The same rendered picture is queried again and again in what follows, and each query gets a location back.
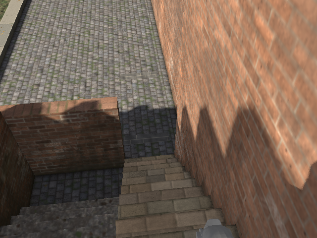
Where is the right robot shin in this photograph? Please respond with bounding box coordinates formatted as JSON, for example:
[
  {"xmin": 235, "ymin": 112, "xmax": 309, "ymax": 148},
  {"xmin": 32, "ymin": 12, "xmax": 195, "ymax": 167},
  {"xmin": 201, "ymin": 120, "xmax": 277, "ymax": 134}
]
[{"xmin": 203, "ymin": 218, "xmax": 232, "ymax": 234}]

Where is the robot right thigh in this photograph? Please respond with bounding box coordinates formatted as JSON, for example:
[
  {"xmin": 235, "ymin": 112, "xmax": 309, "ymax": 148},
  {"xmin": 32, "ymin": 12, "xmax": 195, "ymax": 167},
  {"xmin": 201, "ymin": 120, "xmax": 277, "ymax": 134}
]
[{"xmin": 196, "ymin": 224, "xmax": 234, "ymax": 238}]

